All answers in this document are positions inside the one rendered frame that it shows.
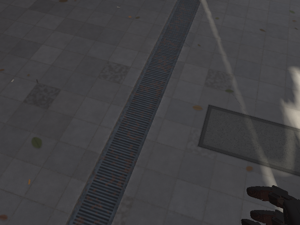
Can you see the right robot hand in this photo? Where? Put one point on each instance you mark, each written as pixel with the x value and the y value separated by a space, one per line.
pixel 278 197

